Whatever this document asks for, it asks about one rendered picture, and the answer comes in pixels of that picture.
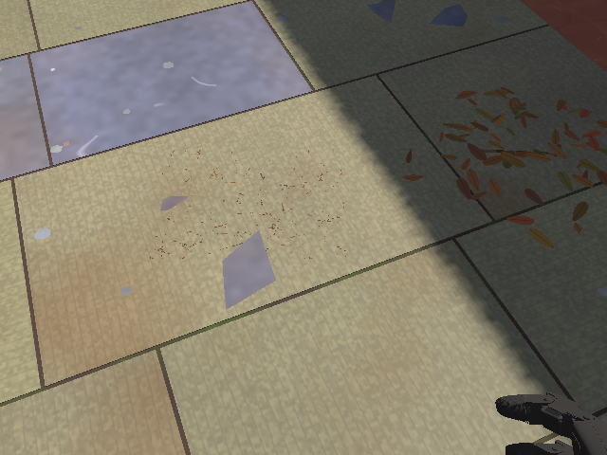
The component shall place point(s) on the robot right hand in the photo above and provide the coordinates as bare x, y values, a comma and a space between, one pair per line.
560, 415

